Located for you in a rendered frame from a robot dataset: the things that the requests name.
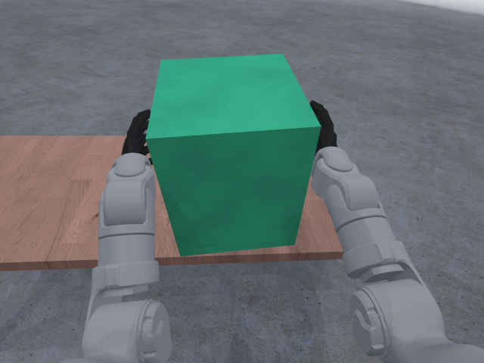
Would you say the robot right forearm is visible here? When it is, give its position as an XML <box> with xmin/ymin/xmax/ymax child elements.
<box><xmin>311</xmin><ymin>147</ymin><xmax>445</xmax><ymax>331</ymax></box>

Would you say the right robot hand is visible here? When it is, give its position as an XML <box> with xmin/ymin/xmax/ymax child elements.
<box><xmin>310</xmin><ymin>101</ymin><xmax>337</xmax><ymax>155</ymax></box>

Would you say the carton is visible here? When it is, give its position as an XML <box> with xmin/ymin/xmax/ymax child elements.
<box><xmin>145</xmin><ymin>54</ymin><xmax>321</xmax><ymax>256</ymax></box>

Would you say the table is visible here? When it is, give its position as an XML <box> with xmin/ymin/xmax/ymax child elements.
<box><xmin>0</xmin><ymin>135</ymin><xmax>344</xmax><ymax>271</ymax></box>

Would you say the left robot upper arm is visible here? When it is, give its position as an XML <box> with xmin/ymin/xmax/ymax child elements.
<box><xmin>58</xmin><ymin>299</ymin><xmax>172</xmax><ymax>363</ymax></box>

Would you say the right robot upper arm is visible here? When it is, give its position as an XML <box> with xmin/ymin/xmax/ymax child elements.
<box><xmin>349</xmin><ymin>278</ymin><xmax>484</xmax><ymax>363</ymax></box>

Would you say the left robot hand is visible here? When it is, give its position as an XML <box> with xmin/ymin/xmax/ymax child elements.
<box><xmin>121</xmin><ymin>110</ymin><xmax>153</xmax><ymax>165</ymax></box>

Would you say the robot left forearm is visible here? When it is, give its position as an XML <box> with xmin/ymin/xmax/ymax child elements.
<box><xmin>82</xmin><ymin>153</ymin><xmax>160</xmax><ymax>357</ymax></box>

